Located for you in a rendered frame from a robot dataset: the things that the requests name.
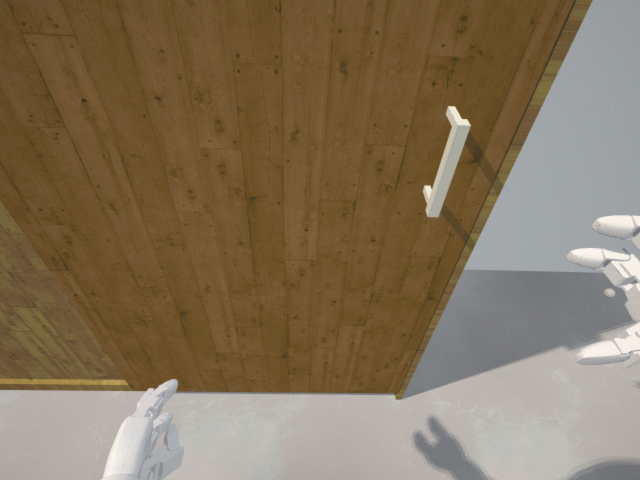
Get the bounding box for wardrobe door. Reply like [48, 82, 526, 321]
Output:
[0, 0, 574, 393]
[0, 200, 125, 380]

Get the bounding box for handle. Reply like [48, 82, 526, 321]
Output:
[423, 106, 471, 217]

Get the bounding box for robot right hand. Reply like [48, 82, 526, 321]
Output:
[566, 215, 640, 369]

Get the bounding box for robot left hand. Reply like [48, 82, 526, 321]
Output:
[103, 379, 184, 480]

